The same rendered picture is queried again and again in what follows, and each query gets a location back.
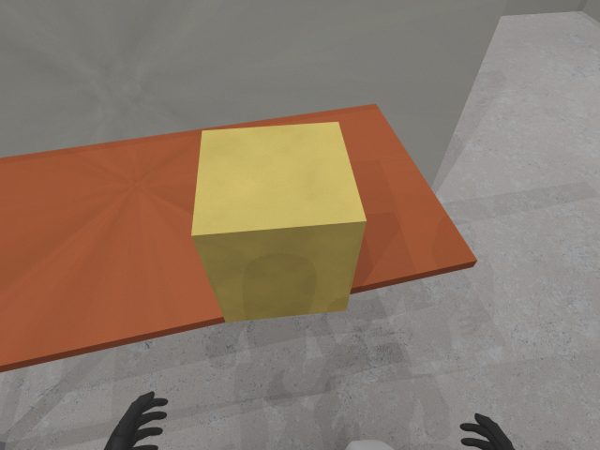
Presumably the right robot hand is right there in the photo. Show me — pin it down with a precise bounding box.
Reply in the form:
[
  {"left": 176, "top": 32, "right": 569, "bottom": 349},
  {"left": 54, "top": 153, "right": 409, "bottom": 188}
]
[{"left": 460, "top": 413, "right": 515, "bottom": 450}]

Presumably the carton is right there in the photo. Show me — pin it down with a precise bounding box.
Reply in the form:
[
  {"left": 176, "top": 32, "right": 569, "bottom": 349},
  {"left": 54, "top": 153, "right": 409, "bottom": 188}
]
[{"left": 191, "top": 122, "right": 367, "bottom": 323}]

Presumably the table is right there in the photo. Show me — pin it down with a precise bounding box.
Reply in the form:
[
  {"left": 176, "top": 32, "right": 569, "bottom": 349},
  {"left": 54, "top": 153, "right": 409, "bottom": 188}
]
[{"left": 0, "top": 104, "right": 477, "bottom": 450}]

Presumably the left robot hand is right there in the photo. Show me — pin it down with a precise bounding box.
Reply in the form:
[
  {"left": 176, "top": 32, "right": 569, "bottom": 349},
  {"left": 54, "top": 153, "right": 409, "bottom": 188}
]
[{"left": 104, "top": 391, "right": 168, "bottom": 450}]

